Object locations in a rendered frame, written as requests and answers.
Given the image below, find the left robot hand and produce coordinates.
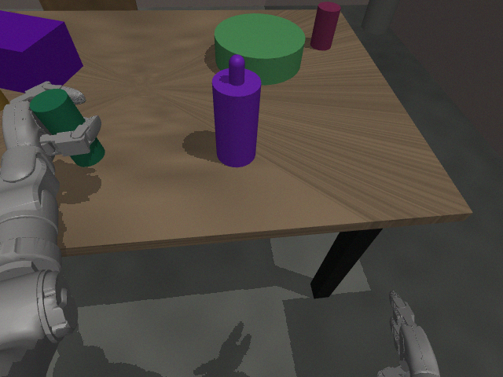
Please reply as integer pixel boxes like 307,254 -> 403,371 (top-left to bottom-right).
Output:
2,81 -> 101,162

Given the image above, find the left robot arm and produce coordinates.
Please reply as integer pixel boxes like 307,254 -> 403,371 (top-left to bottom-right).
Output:
0,145 -> 78,377

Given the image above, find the right robot hand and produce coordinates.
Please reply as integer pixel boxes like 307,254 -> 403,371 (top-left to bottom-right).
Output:
377,291 -> 440,377

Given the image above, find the table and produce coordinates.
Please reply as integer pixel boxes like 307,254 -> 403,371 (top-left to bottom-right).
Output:
0,9 -> 473,298

